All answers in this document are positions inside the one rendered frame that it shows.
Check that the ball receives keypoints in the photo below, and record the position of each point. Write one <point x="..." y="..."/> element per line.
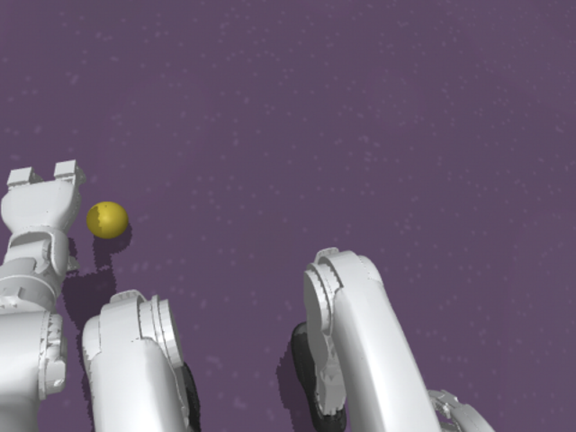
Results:
<point x="107" y="220"/>

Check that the left robot hand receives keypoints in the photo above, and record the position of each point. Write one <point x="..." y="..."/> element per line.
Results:
<point x="31" y="201"/>

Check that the right robot foot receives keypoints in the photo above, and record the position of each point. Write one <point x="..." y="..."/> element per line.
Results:
<point x="305" y="369"/>

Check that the right robot hand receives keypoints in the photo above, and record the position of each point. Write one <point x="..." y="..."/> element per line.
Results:
<point x="465" y="418"/>

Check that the left robot foot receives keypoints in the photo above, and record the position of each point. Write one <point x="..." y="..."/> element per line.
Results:
<point x="192" y="397"/>

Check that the left robot arm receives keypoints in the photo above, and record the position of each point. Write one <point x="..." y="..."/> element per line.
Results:
<point x="33" y="350"/>

